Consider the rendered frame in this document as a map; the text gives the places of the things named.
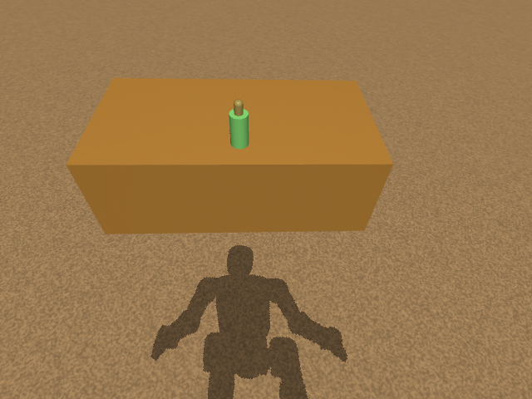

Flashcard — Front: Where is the bottle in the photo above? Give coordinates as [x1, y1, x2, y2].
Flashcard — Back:
[229, 100, 249, 149]

